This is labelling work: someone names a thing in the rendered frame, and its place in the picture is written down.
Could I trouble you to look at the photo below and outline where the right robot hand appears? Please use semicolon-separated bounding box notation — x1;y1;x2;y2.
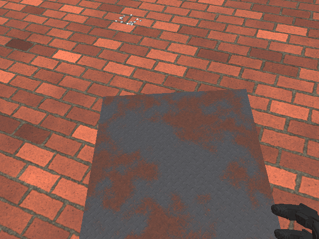
271;203;319;239

